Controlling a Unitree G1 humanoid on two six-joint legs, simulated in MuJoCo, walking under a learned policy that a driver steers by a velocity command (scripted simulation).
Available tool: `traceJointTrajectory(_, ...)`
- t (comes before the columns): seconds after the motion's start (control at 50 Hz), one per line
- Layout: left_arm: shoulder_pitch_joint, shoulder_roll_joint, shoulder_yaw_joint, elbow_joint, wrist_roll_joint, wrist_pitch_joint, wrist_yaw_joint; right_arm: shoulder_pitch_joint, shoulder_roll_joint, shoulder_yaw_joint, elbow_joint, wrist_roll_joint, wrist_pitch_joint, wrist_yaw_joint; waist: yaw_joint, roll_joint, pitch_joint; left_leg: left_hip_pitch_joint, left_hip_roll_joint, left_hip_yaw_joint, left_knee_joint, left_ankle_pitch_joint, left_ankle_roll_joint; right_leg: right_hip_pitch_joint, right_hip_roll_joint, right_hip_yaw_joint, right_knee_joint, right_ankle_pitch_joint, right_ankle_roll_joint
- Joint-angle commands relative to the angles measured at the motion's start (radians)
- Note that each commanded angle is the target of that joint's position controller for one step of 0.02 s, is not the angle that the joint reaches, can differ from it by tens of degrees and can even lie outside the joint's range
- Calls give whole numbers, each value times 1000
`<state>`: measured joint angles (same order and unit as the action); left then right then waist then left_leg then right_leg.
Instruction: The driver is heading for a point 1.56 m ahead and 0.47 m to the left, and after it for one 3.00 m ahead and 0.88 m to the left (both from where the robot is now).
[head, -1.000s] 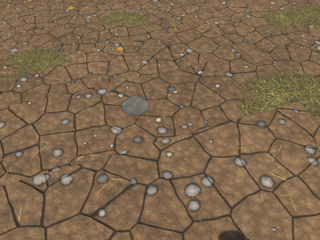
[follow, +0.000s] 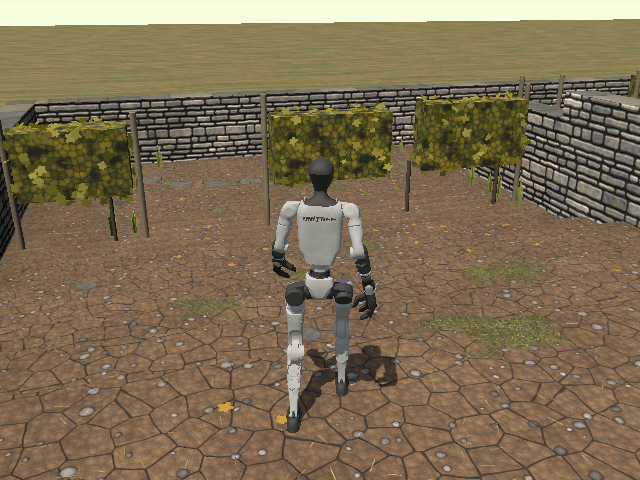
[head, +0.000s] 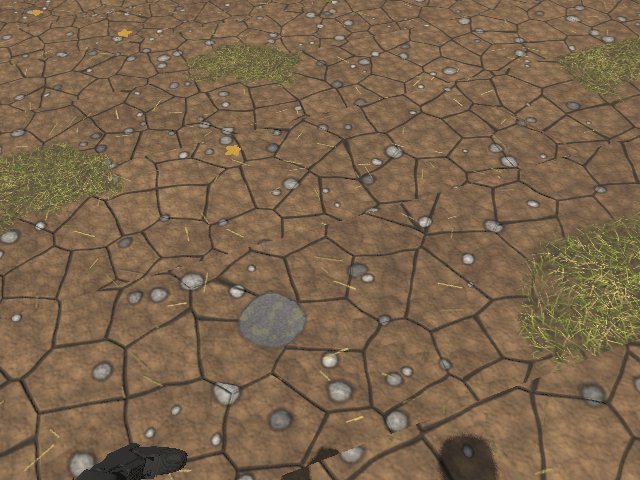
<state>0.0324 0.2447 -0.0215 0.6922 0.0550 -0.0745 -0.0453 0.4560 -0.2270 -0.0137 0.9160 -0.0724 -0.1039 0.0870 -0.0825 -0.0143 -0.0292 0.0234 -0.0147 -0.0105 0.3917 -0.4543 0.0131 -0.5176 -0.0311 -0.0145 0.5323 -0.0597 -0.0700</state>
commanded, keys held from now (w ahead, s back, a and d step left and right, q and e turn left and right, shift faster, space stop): w+q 0.70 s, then w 0.30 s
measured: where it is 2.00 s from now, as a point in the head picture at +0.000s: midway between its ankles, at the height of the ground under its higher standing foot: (174, 328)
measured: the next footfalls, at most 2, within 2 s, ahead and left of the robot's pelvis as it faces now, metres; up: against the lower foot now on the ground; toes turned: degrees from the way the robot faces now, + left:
left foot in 0.52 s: +0.37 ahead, +0.17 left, +0.00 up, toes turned +19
right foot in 1.04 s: +0.74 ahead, +0.10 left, -0.18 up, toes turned +25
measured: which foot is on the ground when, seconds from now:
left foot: down 0.00-0.00, up 0.02-0.50, down 0.52-1.00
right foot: down 0.00-0.54, up 0.56-1.00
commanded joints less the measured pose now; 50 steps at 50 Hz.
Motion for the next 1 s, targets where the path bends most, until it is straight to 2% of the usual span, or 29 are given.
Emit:
traceJointTrajectory(0.02, 476, 227, 69, 52, -23, -21, 19, 153, 23, 23, -95, -29, -41, -2, 180, -299, -535, -645, -93, -13, 613, 22, -1, 1171, -415, 575, -57, 209, -446)
traceJointTrajectory(0.04, 596, 170, 68, 103, 7, -19, 34, -33, -73, -10, -88, 10, -34, 12, 281, -143, -338, -828, -52, -99, 832, -91, 27, 1030, -381, 664, -191, -91, -302)
traceJointTrajectory(0.06, 499, 179, 77, 115, -6, -30, 41, -116, -79, -21, -100, 27, -31, -2, 238, -122, -97, -880, 17, -107, 903, 8, 58, 763, -350, 506, -244, -288, -201)
traceJointTrajectory(0.08, 394, 120, 61, 104, -13, -28, 51, -131, -88, -24, -90, 19, -30, -27, 190, -89, -17, -849, 77, -86, 883, 81, 68, 580, -326, 401, -285, -284, -179)
traceJointTrajectory(0.12, 300, 20, 30, 89, -15, -27, 63, -140, -38, -3, -93, -17, -21, -33, 117, -54, -35, -724, 131, -96, 817, 174, 69, 448, -292, 263, -340, -63, -176)
traceJointTrajectory(0.14, 275, 9, 29, 81, -9, -30, 67, -144, -19, 0, -93, -17, -13, -27, 94, -52, -49, -699, 138, -90, 789, 174, 64, 433, -282, 212, -369, -18, -176)
traceJointTrajectory(0.26, 326, 45, 50, 139, 42, -57, 60, -261, -5, 7, -105, 13, 9, 13, 92, -17, 20, -771, 148, -37, 506, 450, 33, 410, -254, -65, -433, 240, -171)
traceJointTrajectory(0.32, 363, 68, 50, 174, 40, -57, 36, -314, -32, -1, -120, 11, 17, 19, 92, -35, 35, -714, 121, -20, 387, 551, 35, 401, -244, -149, -414, 343, -158)
traceJointTrajectory(0.36, 373, 78, 49, 187, 59, -49, 19, -333, -41, -7, -132, 7, 28, 17, 87, -48, 52, -677, 107, -5, 436, 531, 36, 386, -245, -186, -387, 309, -142)
traceJointTrajectory(0.42, 406, 94, 54, 215, 45, -48, 18, -397, -58, -18, -161, 9, 27, 2, 103, -48, 91, -715, 95, 7, 375, 408, 55, 516, -280, -188, -359, 271, -118)
traceJointTrajectory(0.44, 362, 117, 54, 192, 92, -50, 27, -290, -58, -20, -144, -6, 13, 3, 42, -65, 53, -587, 75, 11, 596, 469, 64, 465, -281, -201, -276, 391, -99)
traceJointTrajectory(0.46, 311, 139, 70, 185, 34, -53, 31, -354, -94, -36, -171, 12, 3, -4, 54, -42, 86, -662, 68, 11, 374, 263, 68, 529, -285, -228, -279, 381, -98)
traceJointTrajectory(0.5, 373, 191, 85, 212, 22, -40, 47, -356, -106, -45, -184, 31, -7, -10, 57, -54, 80, -507, -20, 131, 259, 225, 87, 576, -271, -271, -125, 597, -81)
traceJointTrajectory(0.52, 411, 197, 85, 226, 41, -32, 47, -259, -128, -60, -159, 49, -21, -20, 30, -50, 25, -327, -79, 145, 204, 327, 117, 526, -249, -288, 34, 679, -63)
traceJointTrajectory(0.54, 468, 125, 63, 236, 82, -36, 35, -84, -196, -95, -119, 39, -33, -55, 3, 30, -108, -14, -62, 23, 296, 549, 212, 314, -210, -275, 318, 486, 1)
traceJointTrajectory(0.56, 575, -55, 4, 183, 118, -54, 4, 122, -289, -112, -89, 28, -25, -81, 22, 280, -412, 523, 186, -483, 224, 712, 510, -68, -32, -199, 644, -472, 142)
traceJointTrajectory(0.58, 319, 44, 21, 126, 20, -66, -29, 283, -250, -108, -27, 8, -23, -69, -150, 122, -294, 558, 263, -729, 18, 560, 470, -362, 81, -4, 863, -579, 120)
traceJointTrajectory(0.6, 114, 42, 25, 71, -20, -73, -22, 244, -232, -124, -5, 7, -46, -72, -177, 56, -57, 394, 255, -614, -4, 404, 385, -518, 30, 112, 872, -527, 78)
traceJointTrajectory(0.62, 72, 91, 38, 53, -11, -69, 5, 134, -151, -94, -11, 31, -50, -65, -113, 56, -4, 172, 237, -568, 27, 352, 368, -453, -17, 143, 890, -474, 83)
traceJointTrajectory(0.64, 127, 93, 37, 59, 26, -61, 29, 54, -74, -57, -13, 31, -49, -49, -22, 50, -27, -30, 215, -520, 50, 358, 374, -329, -37, 168, 857, -403, 70)
traceJointTrajectory(0.68, 216, 22, 15, 81, 43, -25, 45, -147, -28, -26, -69, 15, -44, -24, 119, 34, 41, -436, 193, -450, 5, 391, 368, -146, -61, 155, 789, -341, 60)
traceJointTrajectory(0.72, 222, 26, 13, 52, 38, 3, 36, -190, -82, -34, -87, 23, -35, -38, 132, 20, 2, -580, 119, -327, 11, 397, 324, -74, -50, 78, 667, -273, 90)
traceJointTrajectory(0.76, 294, -42, -23, 76, 65, 6, -14, -122, -101, -25, -56, -22, -37, -48, 123, 18, 25, -749, 40, -219, 103, 279, 270, 64, -56, 24, 660, 24, 70)
traceJointTrajectory(0.78, 216, -23, -20, 55, 83, -5, -27, -9, -31, -7, -29, -21, -49, -78, 38, 13, 32, -515, 51, -302, 162, 170, 270, -210, -91, 142, 541, 228, 70)
traceJointTrajectory(0.82, 77, 19, -13, 23, 63, -14, -25, 101, -8, 7, -11, 5, -50, -108, -58, -11, 8, -387, 19, -282, 312, 65, 244, -282, -95, 115, 185, 529, 76)
traceJointTrajectory(0.88, 73, 43, -2, -6, 58, 15, -27, 46, -94, 21, -33, -7, -28, -54, 15, 73, 75, -812, -4, -299, 308, -144, 257, 155, -46, -10, 210, 518, 74)
traceJointTrajectory(0.94, 14, 78, 0, -10, 66, 32, -20, 102, -97, 29, -25, 19, -38, -49, -32, 40, 145, -527, 50, -441, 454, -204, 266, 1, -77, 54, -7, 369, 75)
traceJointTrajectory(0.98, 32, 90, 4, 44, 42, 20, -6, 136, -116, 26, -8, 52, -21, -59, -63, 34, 162, -357, 47, -465, 583, -90, 229, 33, -73, 39, -205, 374, 75)
traceJointTrajectory(1.0, 132, 93, 10, 92, 34, 15, -3, 111, -137, 24, -5, 65, -6, -53, -12, 13, 170, -338, 32, -454, 699, -40, 201, 133, -84, 21, -320, 452, 65)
